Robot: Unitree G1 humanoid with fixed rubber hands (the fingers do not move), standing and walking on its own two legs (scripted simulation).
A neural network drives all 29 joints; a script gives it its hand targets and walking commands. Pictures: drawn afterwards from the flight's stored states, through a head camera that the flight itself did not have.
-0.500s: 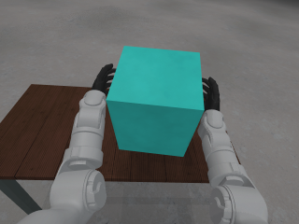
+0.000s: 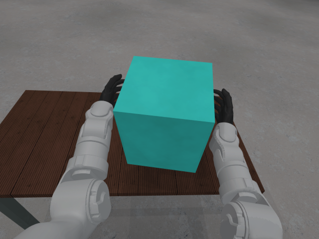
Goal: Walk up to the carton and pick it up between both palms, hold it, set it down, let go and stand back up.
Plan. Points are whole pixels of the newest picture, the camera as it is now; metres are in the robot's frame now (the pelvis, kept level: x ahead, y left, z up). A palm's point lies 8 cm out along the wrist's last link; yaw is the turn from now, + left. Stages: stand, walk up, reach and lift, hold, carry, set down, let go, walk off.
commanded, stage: set down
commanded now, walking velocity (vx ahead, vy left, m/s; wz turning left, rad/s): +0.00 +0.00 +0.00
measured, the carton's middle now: (166, 117) +0.42 -0.04 +0.10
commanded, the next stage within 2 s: none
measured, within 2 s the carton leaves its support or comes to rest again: rests again in 1.70 s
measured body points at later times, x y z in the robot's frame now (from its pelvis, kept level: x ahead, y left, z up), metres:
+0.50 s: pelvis +0.00 +0.00 +0.00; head +0.00 +0.02 +0.45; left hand +0.45 +0.11 +0.13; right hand +0.38 -0.19 +0.12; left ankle +0.00 +0.12 -0.75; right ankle -0.01 -0.15 -0.75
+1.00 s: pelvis +0.02 +0.00 +0.00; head +0.04 +0.03 +0.45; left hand +0.47 +0.11 +0.11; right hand +0.40 -0.18 +0.10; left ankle +0.00 +0.12 -0.75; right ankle -0.01 -0.15 -0.75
